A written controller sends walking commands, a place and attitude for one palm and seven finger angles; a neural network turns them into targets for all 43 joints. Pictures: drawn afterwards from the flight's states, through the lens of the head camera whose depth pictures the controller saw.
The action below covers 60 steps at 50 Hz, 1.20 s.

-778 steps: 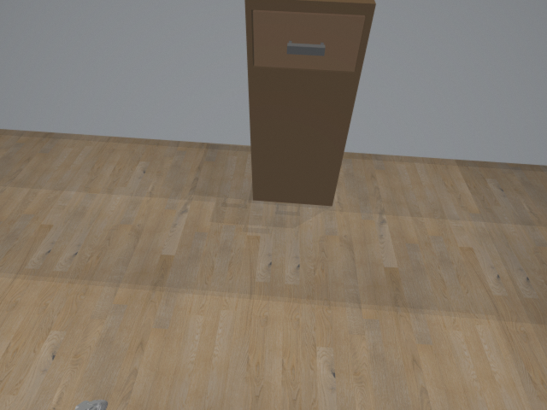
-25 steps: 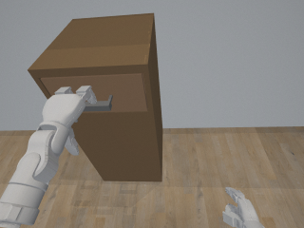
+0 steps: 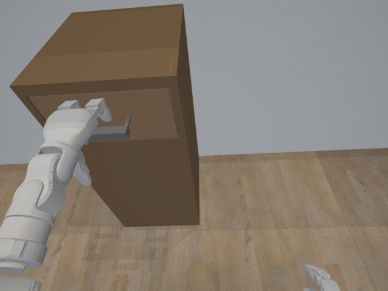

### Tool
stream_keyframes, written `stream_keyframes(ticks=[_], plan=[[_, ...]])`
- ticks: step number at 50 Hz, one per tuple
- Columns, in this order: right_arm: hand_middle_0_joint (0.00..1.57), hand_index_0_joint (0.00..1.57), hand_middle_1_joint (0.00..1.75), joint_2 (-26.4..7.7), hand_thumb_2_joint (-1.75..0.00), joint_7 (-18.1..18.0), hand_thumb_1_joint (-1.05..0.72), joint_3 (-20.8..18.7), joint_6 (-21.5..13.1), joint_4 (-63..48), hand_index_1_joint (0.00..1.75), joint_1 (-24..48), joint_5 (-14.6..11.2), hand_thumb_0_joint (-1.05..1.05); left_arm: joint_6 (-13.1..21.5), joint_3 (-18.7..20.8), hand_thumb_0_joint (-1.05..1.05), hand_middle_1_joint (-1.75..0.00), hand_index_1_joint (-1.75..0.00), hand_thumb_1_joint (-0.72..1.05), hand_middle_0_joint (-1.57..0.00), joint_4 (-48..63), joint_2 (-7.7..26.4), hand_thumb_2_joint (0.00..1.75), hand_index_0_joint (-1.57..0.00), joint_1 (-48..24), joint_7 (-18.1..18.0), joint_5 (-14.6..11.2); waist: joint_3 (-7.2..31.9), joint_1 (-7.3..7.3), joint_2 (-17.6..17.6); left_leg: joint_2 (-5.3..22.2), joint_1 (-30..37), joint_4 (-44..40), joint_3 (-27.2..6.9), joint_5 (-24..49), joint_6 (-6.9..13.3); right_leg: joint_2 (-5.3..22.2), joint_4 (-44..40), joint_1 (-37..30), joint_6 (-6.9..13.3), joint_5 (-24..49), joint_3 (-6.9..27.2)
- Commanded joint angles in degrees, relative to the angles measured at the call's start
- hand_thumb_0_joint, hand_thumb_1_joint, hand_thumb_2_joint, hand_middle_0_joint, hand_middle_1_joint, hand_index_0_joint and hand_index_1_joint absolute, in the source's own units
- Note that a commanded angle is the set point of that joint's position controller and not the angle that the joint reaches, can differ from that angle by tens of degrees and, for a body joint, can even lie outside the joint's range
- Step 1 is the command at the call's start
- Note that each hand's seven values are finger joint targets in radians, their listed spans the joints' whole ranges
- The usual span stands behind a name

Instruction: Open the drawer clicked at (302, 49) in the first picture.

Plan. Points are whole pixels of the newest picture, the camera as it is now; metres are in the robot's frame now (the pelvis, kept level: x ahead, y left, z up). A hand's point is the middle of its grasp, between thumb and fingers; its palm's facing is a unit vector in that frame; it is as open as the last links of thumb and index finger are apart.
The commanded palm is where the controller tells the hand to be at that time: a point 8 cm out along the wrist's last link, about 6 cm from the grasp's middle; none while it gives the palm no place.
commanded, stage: move the hooked fingers above the handle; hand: left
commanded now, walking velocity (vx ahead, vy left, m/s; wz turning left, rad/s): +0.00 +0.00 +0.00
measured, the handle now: (107, 127) +0.49 +0.30 +0.03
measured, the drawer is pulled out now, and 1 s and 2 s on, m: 0.00 0.00 0.00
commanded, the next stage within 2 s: lower the fingers behind the handle in 1.82 s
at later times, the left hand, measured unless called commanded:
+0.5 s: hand (95, 128) +0.42 +0.28 +0.10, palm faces -0.01 -0.01 -1.00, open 13.8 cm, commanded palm +0.40 +0.28 +0.16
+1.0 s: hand (101, 122) +0.45 +0.28 +0.09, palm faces -0.03 -0.01 -1.00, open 13.7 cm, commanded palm +0.43 +0.29 +0.15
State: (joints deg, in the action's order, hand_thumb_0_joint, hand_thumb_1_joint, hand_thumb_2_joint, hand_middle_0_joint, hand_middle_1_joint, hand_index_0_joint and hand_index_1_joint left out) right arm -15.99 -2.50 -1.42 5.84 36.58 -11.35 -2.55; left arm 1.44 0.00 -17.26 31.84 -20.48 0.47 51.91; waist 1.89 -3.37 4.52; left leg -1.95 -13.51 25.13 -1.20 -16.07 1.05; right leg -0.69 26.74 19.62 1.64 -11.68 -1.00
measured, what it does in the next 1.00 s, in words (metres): stands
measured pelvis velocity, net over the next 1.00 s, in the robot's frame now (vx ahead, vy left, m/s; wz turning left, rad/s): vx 0.01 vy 0.01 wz -0.01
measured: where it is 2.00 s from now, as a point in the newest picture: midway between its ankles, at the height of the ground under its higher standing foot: outside the picture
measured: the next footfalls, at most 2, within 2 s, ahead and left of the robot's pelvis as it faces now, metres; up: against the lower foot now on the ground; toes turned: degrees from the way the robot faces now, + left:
none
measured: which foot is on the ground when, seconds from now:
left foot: down 0.00-1.00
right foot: down 0.00-1.00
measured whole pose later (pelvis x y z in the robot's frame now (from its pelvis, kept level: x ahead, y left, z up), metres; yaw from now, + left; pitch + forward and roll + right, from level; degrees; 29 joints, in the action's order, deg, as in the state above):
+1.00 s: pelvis +0.01 +0.01 -0.01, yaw -1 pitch +11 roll +0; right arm -14.9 -2.4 -2.4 7.6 38.3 -16.2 -2.0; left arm 6.0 -0.1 -44.6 32.4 -39.2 -4.8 57.5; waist 5.1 0.0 3.4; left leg -2.1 -23.1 31.3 -0.2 -19.6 2.0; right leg -0.6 31.4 28.8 0.8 -14.1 -0.2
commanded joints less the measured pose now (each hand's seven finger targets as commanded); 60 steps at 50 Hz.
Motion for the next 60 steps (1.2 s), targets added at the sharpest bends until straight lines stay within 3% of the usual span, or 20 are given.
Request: stream_keyframes(ticks=[1,4,12,15,16,22,29,33,37,40,42,45,46,48,49,50,52,56,57,60], plan=[[0.2,0.2,0.3,-5.86,-0.9,-0.18,-0.9,-1.69,-2.25,-8.19,0.3,4.58,-0.04,0.0,-0.19,5.84,0.0,-1.2,-1.2,-0.5,-0.3,8.71,13.65,0.3,-0.3,-23.28,-3.47,0.39,16.21,0.82,-3.67,-0.55,-1.77,-1.52,1.47,17.86,0.83,0.67,-1.03,-13.54,0.73,12.38,0.75],[0.2,0.2,0.3,-6.12,-0.9,-0.54,-0.9,-1.69,-2.06,-7.72,0.3,3.86,0.01,0.0,-0.37,7.88,0.0,-1.2,-1.2,-0.5,-0.3,5.95,16.58,0.3,-0.3,-25.03,-4.07,1.16,17.46,0.48,-3.47,-0.58,-2.1,-1.47,1.43,17.24,0.88,0.66,-0.83,-14.15,0.87,11.57,0.98],[0.2,0.2,0.3,-5.93,-0.9,-0.53,-0.9,-1.9,-1.82,-7.43,0.3,1.46,0.22,0.0,0.72,4.42,0.0,-1.2,-1.2,-0.5,-0.3,1.19,14.0,0.3,-0.3,-31.96,-4.39,2.36,19.55,1.57,-1.64,-0.19,-0.78,-0.2,0.59,20.68,0.25,0.28,0.58,-11.22,1.38,12.14,0.11],[0.2,0.2,0.3,-6.28,-0.9,-0.53,-0.9,-1.93,-1.51,-6.88,0.3,0.24,0.17,0.0,0.67,4.34,0.0,-1.2,-1.2,-0.5,-0.3,-2.9,14.14,0.3,-0.3,-33.28,-4.48,2.88,18.34,1.92,-3.34,0.1,-1.6,0.18,0.48,20.74,0.13,0.09,0.98,-9.39,1.36,12.21,-0.17],[0.2,0.2,0.3,-6.11,-0.9,-0.42,-0.9,-2.0,-1.46,-6.99,0.3,0.27,0.11,0.0,0.78,2.61,0.0,-1.2,-1.2,-0.5,-0.3,-2.91,12.46,0.3,-0.3,-34.18,-4.39,3.03,18.78,2.18,-2.54,0.14,-1.1,0.56,0.43,21.77,0.04,0.1,1.27,-8.71,1.39,12.61,-0.19],[0.2,0.2,0.3,-6.53,-0.9,-0.31,-0.9,-2.33,-0.79,-6.84,0.3,-1.55,0.54,0.0,1.66,6.08,0.0,-1.2,-1.2,-0.5,-0.3,-5.79,16.52,0.3,-0.3,-36.34,-5.11,3.82,22.01,1.43,-2.04,0.21,-2.19,1.63,0.39,25.0,-0.18,-0.03,2.58,-10.34,1.63,14.93,0.12],[0.2,0.2,0.3,-6.85,-0.9,0.16,-0.9,-3.13,-0.29,-5.58,0.3,-4.0,0.48,0.0,2.3,4.17,0.0,-1.2,-1.2,-0.5,-0.3,-9.08,14.34,0.3,-0.3,-38.22,-5.8,4.01,21.82,2.89,-1.93,1.2,-0.91,3.56,-0.12,30.11,-0.66,-0.37,3.7,-6.11,1.37,15.9,-0.27],[0.2,0.2,0.3,-6.75,-0.9,0.5,-0.9,-3.73,-0.13,-5.02,0.3,-5.36,0.75,0.0,2.9,2.51,0.0,-1.2,-1.2,-0.5,-0.3,-7.28,12.72,0.3,-0.3,-41.06,-6.29,4.1,25.28,3.48,-0.07,1.62,2.01,5.06,-1.01,34.86,-1.23,-0.5,4.38,-4.62,1.29,16.29,-0.23],[0.2,0.2,0.3,-7.34,-0.9,-0.2,-0.9,-3.28,0.35,-3.69,0.3,-6.19,0.78,0.0,2.89,4.79,0.0,-1.2,-1.2,-0.5,-0.3,-14.89,16.34,0.3,-0.3,-44.2,-7.22,4.99,21.84,4.06,-3.22,0.77,-3.82,4.2,0.16,25.97,-0.35,-0.47,4.01,-5.22,1.49,14.93,-0.1],[0.2,0.2,0.3,-7.13,-0.9,-0.46,-0.9,-3.36,0.22,-3.78,0.3,-6.96,0.93,0.0,3.66,6.34,0.0,-1.2,-1.2,-0.5,-0.3,-16.01,18.69,0.3,-0.3,-45.99,-8.2,5.91,24.94,3.69,-1.51,0.58,-4.11,4.74,0.61,26.44,0.03,-0.36,4.97,-6.59,1.52,16.67,0.25],[0.2,0.2,0.3,-6.83,-0.9,-0.17,-0.9,-3.61,0.25,-4.0,0.3,-7.08,1.07,0.0,4.0,5.52,0.0,-1.2,-1.2,-0.5,-0.3,-14.42,17.1,0.3,-0.3,-45.51,-8.36,5.66,27.03,3.62,-0.03,0.8,-2.51,5.42,0.36,30.53,-0.34,-0.43,5.28,-6.9,1.49,17.88,0.26],[0.2,0.2,0.3,-6.97,-0.9,-0.21,-0.9,-3.7,0.36,-4.01,0.3,-7.01,1.05,0.0,4.11,7.84,0.0,-1.2,-1.2,-0.5,-0.3,-14.91,19.2,0.3,-0.3,-43.51,-8.67,5.07,26.28,3.22,-2.26,0.67,-3.96,5.22,1.16,28.26,0.49,-0.32,4.97,-8.5,1.15,19.25,0.57],[0.2,0.2,0.3,-6.83,-0.9,-0.21,-0.9,-3.47,0.45,-4.34,0.3,-6.55,0.8,0.0,4.03,5.9,0.0,-1.2,-1.2,-0.5,-0.3,-15.42,17.28,0.3,-0.3,-43.51,-8.46,4.92,24.67,3.74,-2.82,0.49,-4.97,4.87,1.17,26.57,0.62,-0.3,4.79,-8.16,1.1,18.66,0.41],[0.2,0.2,0.3,-7.03,-0.9,-0.37,-0.9,-3.56,0.37,-4.3,0.3,-6.51,0.73,0.0,4.25,5.7,0.0,-1.2,-1.2,-0.5,-0.3,-15.47,17.31,0.3,-0.3,-44.51,-8.33,4.78,24.06,4.29,-3.84,0.52,-5.54,4.58,1.46,23.88,1.11,-0.17,4.27,-8.27,0.91,17.67,0.74],[0.2,0.2,0.3,-7.17,-0.9,-0.49,-0.9,-3.53,0.39,-4.29,0.3,-6.57,0.75,0.0,4.37,8.52,0.0,-1.2,-1.2,-0.5,-0.3,-16.24,20.63,0.3,-0.3,-43.17,-8.45,5.15,24.65,3.25,-3.0,0.32,-6.25,4.31,1.63,23.2,1.17,-0.15,4.34,-9.44,1.05,17.57,0.97],[0.2,0.2,0.3,-7.1,-0.9,-0.61,-0.9,-3.38,0.43,-4.54,0.3,-6.22,0.82,0.0,4.28,8.65,0.0,-1.2,-1.2,-0.5,-0.3,-16.26,21.18,0.3,-0.3,-42.59,-8.46,5.37,24.92,3.08,-2.7,0.11,-6.68,4.25,1.93,22.65,1.31,-0.07,4.38,-10.23,1.0,17.95,1.15],[0.2,0.2,0.3,-7.28,-0.9,-0.78,-0.9,-3.3,0.53,-4.66,0.3,-6.16,0.62,0.0,4.35,8.27,0.0,-1.2,-1.2,-0.5,-0.3,-17.26,20.9,0.3,-0.3,-42.63,-8.09,5.18,23.54,3.74,-3.75,0.1,-7.99,4.01,2.02,21.35,1.39,0.05,3.87,-10.48,0.91,17.58,1.21],[0.2,0.2,0.3,-7.05,-0.9,-0.8,-0.9,-3.54,0.35,-5.37,0.3,-5.72,0.57,0.0,4.8,7.08,0.0,-1.2,-1.2,-0.5,-0.3,-16.08,19.26,0.3,-0.3,-40.15,-7.36,5.16,23.69,3.18,-1.47,0.18,-6.58,4.02,2.33,21.55,1.4,-0.03,4.02,-9.32,0.92,17.02,1.05],[0.2,0.2,0.3,-7.18,-0.9,-0.75,-0.9,-3.43,0.44,-5.38,0.3,-5.77,0.48,0.0,4.98,5.59,0.0,-1.2,-1.2,-0.5,-0.3,-15.33,17.92,0.3,-0.3,-41.53,-7.08,5.02,23.74,4.09,-2.11,0.2,-6.51,4.05,2.04,21.04,1.35,-0.01,3.75,-9.0,0.9,16.17,1.07],[0.2,0.2,0.3,-7.15,-0.9,-0.82,-0.9,-3.63,0.23,-5.2,0.3,-6.08,0.36,0.0,5.3,4.34,0.0,-1.2,-1.2,-0.5,-0.3,-14.66,16.64,0.3,-0.3,-42.84,-6.85,4.74,22.63,4.35,-1.77,0.22,-5.53,4.1,1.74,19.77,1.38,-0.11,3.53,-6.86,0.93,14.47,0.91]])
